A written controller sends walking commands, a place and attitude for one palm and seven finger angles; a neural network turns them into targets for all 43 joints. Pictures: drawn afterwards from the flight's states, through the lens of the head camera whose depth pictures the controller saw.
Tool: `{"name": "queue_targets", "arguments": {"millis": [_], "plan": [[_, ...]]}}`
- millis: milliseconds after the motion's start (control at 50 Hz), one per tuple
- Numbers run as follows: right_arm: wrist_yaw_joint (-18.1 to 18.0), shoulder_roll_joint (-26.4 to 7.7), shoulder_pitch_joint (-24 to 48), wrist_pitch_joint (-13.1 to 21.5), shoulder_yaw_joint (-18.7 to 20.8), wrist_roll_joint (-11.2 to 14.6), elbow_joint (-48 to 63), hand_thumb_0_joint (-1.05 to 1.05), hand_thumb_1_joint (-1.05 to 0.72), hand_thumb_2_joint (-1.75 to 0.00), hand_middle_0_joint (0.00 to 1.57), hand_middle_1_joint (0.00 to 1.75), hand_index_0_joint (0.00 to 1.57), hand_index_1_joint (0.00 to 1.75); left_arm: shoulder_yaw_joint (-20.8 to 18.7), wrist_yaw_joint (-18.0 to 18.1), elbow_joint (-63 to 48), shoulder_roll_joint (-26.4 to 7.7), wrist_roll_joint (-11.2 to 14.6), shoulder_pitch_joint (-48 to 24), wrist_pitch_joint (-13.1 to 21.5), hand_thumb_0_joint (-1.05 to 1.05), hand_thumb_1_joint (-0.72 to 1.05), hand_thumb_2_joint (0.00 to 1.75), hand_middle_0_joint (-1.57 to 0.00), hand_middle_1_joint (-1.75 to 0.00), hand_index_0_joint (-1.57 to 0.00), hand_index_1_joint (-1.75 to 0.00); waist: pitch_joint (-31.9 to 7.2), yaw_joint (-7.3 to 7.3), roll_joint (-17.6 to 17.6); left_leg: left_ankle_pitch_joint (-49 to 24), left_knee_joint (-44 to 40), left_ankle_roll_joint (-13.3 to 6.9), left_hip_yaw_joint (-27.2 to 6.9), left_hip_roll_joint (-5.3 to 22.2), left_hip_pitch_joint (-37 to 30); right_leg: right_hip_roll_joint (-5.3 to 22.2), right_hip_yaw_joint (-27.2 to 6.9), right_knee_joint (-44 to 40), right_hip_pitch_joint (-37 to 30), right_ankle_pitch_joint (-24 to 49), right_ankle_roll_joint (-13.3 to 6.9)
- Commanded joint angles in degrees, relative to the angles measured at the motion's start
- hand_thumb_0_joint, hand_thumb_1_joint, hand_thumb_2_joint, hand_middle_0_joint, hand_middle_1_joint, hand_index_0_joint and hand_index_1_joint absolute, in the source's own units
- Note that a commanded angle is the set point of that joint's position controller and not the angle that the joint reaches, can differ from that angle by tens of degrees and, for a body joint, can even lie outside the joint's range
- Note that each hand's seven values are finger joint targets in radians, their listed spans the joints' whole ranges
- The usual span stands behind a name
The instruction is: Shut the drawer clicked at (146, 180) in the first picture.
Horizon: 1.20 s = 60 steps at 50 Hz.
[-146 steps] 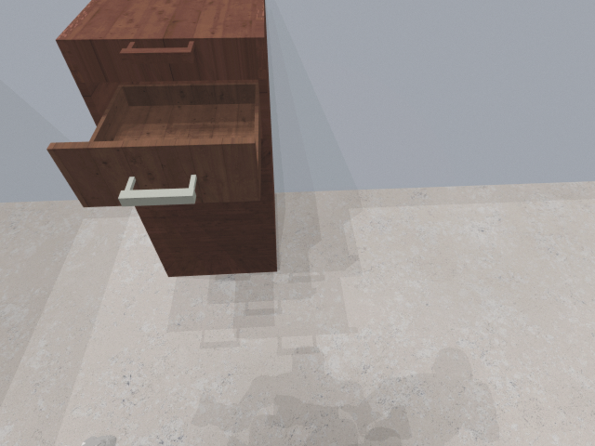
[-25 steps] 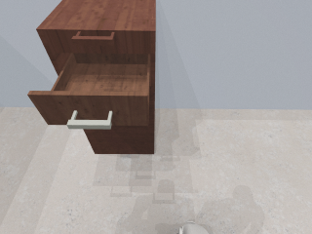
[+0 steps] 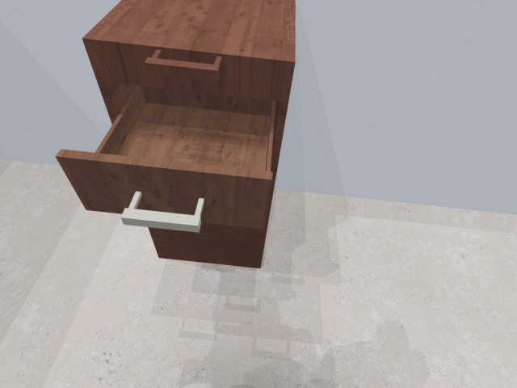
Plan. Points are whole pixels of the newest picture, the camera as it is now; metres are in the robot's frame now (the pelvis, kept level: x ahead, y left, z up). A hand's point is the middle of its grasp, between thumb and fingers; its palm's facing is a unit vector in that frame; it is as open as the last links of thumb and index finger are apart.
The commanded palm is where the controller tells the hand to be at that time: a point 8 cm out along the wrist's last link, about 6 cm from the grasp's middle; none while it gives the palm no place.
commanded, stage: come to a stop and stand still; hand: left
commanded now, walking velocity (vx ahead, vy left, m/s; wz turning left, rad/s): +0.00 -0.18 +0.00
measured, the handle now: (165, 210) +0.41 +0.21 -0.02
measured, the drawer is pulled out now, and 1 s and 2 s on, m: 0.24 0.24 0.24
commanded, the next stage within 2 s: look again from close up in 1.38 s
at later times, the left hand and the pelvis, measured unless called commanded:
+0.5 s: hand out of the picture -0.05 +0.14 -0.16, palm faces +0.00 -0.98 -0.19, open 7.4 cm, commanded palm none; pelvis -0.04 -0.03 +0.02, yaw -1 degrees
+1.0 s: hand out of the picture -0.04 +0.11 -0.17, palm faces +0.02 -0.99 -0.13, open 7.4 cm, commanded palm none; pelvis -0.02 -0.03 +0.01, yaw -2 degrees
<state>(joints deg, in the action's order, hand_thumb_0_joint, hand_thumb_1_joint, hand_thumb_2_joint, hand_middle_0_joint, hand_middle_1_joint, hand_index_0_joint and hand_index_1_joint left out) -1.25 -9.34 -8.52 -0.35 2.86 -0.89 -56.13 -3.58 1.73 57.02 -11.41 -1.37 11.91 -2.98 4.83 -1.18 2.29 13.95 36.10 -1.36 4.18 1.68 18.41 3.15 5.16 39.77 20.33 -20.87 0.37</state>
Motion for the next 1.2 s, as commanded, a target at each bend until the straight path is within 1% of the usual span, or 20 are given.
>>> {"name": "queue_targets", "arguments": {"millis": [0,20,60,100,180,260,300,320,340,360,380,400,460,500,580,720,820,980,1100,1180], "plan": [[-1.49,-9.51,-1.48,0.52,0.88,-0.8,3.02,0.0,-0.9,-0.9,0.2,0.3,0.2,0.3,-0.98,0.23,-1.98,-3.96,0.07,4.97,0.26,0.0,0.9,0.9,-0.2,-0.3,-0.2,-0.3,-2.78,-0.01,-11.33,-9.24,-23.0,-8.13,-18.71,17.34,1.77,-2.18,-8.48,20.9,2.93,-6.96,0.43],[-1.47,-8.72,0.28,0.65,0.51,-0.66,3.22,0.0,-0.9,-0.9,0.2,0.3,0.2,0.3,-1.01,-0.11,-0.91,-3.68,-0.01,6.73,0.39,0.0,0.9,0.9,-0.2,-0.3,-0.2,-0.3,-3.29,-0.61,-9.56,-6.39,-22.79,-7.49,-15.31,15.4,0.7,-2.04,-8.28,21.99,3.34,-4.17,0.75],[-1.53,-7.99,0.18,1.05,0.35,-0.2,2.82,0.0,-0.9,-0.9,0.2,0.3,0.2,0.3,-0.71,-0.55,0.33,-3.88,-0.03,8.32,0.55,0.0,0.9,0.9,-0.2,-0.3,-0.2,-0.3,-5.23,-0.3,-8.92,-5.85,-22.93,-6.5,-12.01,13.32,-3.45,-1.74,-7.64,20.2,4.15,-1.29,1.56],[-1.63,-7.99,-2.52,0.93,0.65,-0.15,1.51,0.0,-0.9,-0.9,0.2,0.3,0.2,0.3,-0.52,-0.62,0.63,-3.66,-0.06,8.33,0.37,0.0,0.9,0.9,-0.2,-0.3,-0.2,-0.3,-6.92,1.21,-9.47,-2.8,-23.76,-7.03,-13.12,14.38,-8.23,-1.22,-6.95,15.99,4.48,-2.79,2.02],[-1.41,-9.24,-6.88,0.59,1.13,-0.3,-1.62,0.0,-0.9,-0.9,0.2,0.3,0.2,0.3,0.5,-0.94,0.96,-2.33,-0.02,6.08,0.57,0.0,0.9,0.9,-0.2,-0.3,-0.2,-0.3,-6.4,3.72,-10.29,-0.43,-24.95,-7.39,-15.76,15.35,-12.99,-0.68,-5.04,4.31,2.23,-7.02,1.74],[-0.78,-9.55,-7.17,0.45,1.5,-0.26,-3.68,0.0,-0.9,-0.9,0.2,0.3,0.2,0.3,1.28,-0.72,3.28,-1.12,0.29,8.71,1.03,0.0,0.9,0.9,-0.2,-0.3,-0.2,-0.3,-5.53,2.83,-10.58,2.28,-25.14,-5.71,-14.54,12.91,-9.77,-1.65,-3.34,-7.98,-4.59,-4.0,0.51],[-0.6,-8.75,-5.84,0.26,1.39,0.05,-4.26,0.0,-0.9,-0.9,0.2,0.3,0.2,0.3,1.32,-0.43,5.61,-0.98,0.36,13.68,1.51,0.0,0.9,0.9,-0.2,-0.3,-0.2,-0.3,-5.24,0.69,-9.62,5.73,-24.29,-2.61,-10.96,9.91,-5.78,-1.86,-1.63,-18.97,-11.68,4.05,-0.22],[-0.4,-7.07,-5.98,0.11,1.23,0.3,-4.51,0.0,-0.9,-0.9,0.2,0.3,0.2,0.3,1.27,-0.11,6.44,-2.22,0.16,14.61,1.84,0.0,0.9,0.9,-0.2,-0.3,-0.2,-0.3,-3.87,0.67,-6.56,7.09,-22.18,-0.28,-8.36,7.21,-3.01,0.2,-4.33,-23.02,-13.73,5.26,-1.15],[-0.2,-5.08,-6.13,0.03,0.7,0.54,-4.66,0.0,-0.9,-0.9,0.2,0.3,0.2,0.3,1.37,0.14,6.4,-3.57,0.08,14.03,2.25,0.0,0.9,0.9,-0.2,-0.3,-0.2,-0.3,-2.66,1.19,-2.61,5.51,-18.74,1.75,-5.27,4.18,-2.63,4.12,-9.08,-25.28,-11.12,1.88,-2.77],[0.12,-3.74,-6.28,-0.01,0.17,0.58,-5.02,0.0,-0.9,-0.9,0.2,0.3,0.2,0.3,1.59,0.25,5.94,-4.61,0.25,12.12,2.53,0.0,0.9,0.9,-0.2,-0.3,-0.2,-0.3,-2.22,2.03,-2.31,2.28,-16.47,2.43,-3.74,2.7,-6.18,6.71,-11.08,-27.13,-6.3,-1.14,-3.68],[0.09,-2.78,-6.03,-0.19,-0.27,0.32,-5.44,0.0,-0.9,-0.9,0.2,0.3,0.2,0.3,1.83,0.23,5.99,-4.53,0.5,9.9,3.3,0.0,0.9,0.9,-0.2,-0.3,-0.2,-0.3,-0.92,2.46,6.43,-1.22,-13.92,2.21,-3.17,2.58,-8.12,6.4,-12.28,-28.99,-1.63,-3.22,-3.69],[0.1,-3.0,-6.56,-0.37,-0.5,0.2,-6.06,0.0,-0.9,-0.9,0.2,0.3,0.2,0.3,2.11,0.32,5.84,-3.7,0.62,8.23,3.44,0.0,0.9,0.9,-0.2,-0.3,-0.2,-0.3,2.2,2.53,9.25,-2.31,-12.45,1.92,-3.19,2.86,-8.68,6.68,-12.11,-30.33,1.69,-4.96,-3.6],[-0.03,-2.85,-10.01,-0.26,-0.95,0.17,-8.51,0.0,-0.9,-0.9,0.2,0.3,0.2,0.3,2.58,0.53,5.81,-2.33,0.92,8.12,3.5,0.0,0.9,0.9,-0.2,-0.3,-0.2,-0.3,3.24,3.09,3.89,-5.4,-12.92,1.79,-3.51,3.73,-10.21,4.64,-10.48,-28.33,2.06,-3.14,-3.34],[-0.17,-2.56,-11.31,-0.4,-1.07,0.16,-9.4,0.0,-0.9,-0.9,0.2,0.3,0.2,0.3,2.43,0.65,6.06,-1.88,0.98,9.05,3.38,0.0,0.9,0.9,-0.2,-0.3,-0.2,-0.3,3.81,3.0,1.05,-3.59,-12.9,2.04,-3.52,3.81,-9.7,4.11,-10.28,-28.05,2.33,-5.83,-3.16],[-0.25,-1.23,-13.7,-0.85,-1.14,-0.02,-10.43,0.0,-0.9,-0.9,0.2,0.3,0.2,0.3,2.09,0.74,5.93,-1.58,0.89,9.18,2.97,0.0,0.9,0.9,-0.2,-0.3,-0.2,-0.3,6.86,3.06,0.27,-0.93,-11.01,2.33,-2.78,3.5,-7.39,4.18,-11.16,-28.82,5.09,-11.42,-3.79],[-0.85,0.09,-15.65,0.0,-1.42,0.02,-10.86,0.0,-0.9,-0.9,0.2,0.3,0.2,0.3,2.15,0.72,6.79,0.58,1.14,11.63,3.23,0.0,0.9,0.9,-0.2,-0.3,-0.2,-0.3,4.57,2.05,-3.08,-3.79,-12.35,1.99,-3.95,4.12,-5.92,2.63,-9.53,-24.79,0.17,-3.39,-3.59],[-1.19,0.0,-15.21,0.61,-1.26,0.22,-10.77,0.0,-0.9,-0.9,0.2,0.3,0.2,0.3,2.25,0.87,7.24,1.66,1.13,13.13,3.42,0.0,0.9,0.9,-0.2,-0.3,-0.2,-0.3,1.43,1.44,-3.24,-7.8,-12.87,1.45,-4.52,4.77,-6.77,2.06,-8.22,-22.77,-4.09,4.37,-2.85],[-1.3,-0.94,-12.94,1.02,-0.97,0.45,-9.96,0.0,-0.9,-0.9,0.2,0.3,0.2,0.3,2.25,1.05,7.12,1.76,0.84,13.51,3.49,0.0,0.9,0.9,-0.2,-0.3,-0.2,-0.3,-0.87,1.34,-3.4,-11.92,-13.02,0.74,-4.82,5.56,-9.53,1.79,-7.29,-21.09,-6.04,10.77,-2.08],[-1.15,-2.15,-10.73,0.97,-1.11,0.55,-9.67,0.0,-0.9,-0.9,0.2,0.3,0.2,0.3,2.47,1.15,7.04,0.84,0.66,13.46,3.63,0.0,0.9,0.9,-0.2,-0.3,-0.2,-0.3,-0.12,1.39,-1.06,-14.68,-13.2,0.6,-4.48,5.64,-10.99,2.34,-7.04,-21.43,-6.32,13.97,-1.44],[-1.05,-3.12,-9.33,1.02,-1.17,0.54,-9.16,0.0,-0.9,-0.9,0.2,0.3,0.2,0.3,2.45,1.14,7.02,0.16,0.62,13.54,3.66,0.0,0.9,0.9,-0.2,-0.3,-0.2,-0.3,-0.47,1.26,-1.91,-15.24,-13.56,0.6,-4.33,5.56,-11.99,2.53,-7.09,-21.8,-6.93,14.35,-1.27]]}}
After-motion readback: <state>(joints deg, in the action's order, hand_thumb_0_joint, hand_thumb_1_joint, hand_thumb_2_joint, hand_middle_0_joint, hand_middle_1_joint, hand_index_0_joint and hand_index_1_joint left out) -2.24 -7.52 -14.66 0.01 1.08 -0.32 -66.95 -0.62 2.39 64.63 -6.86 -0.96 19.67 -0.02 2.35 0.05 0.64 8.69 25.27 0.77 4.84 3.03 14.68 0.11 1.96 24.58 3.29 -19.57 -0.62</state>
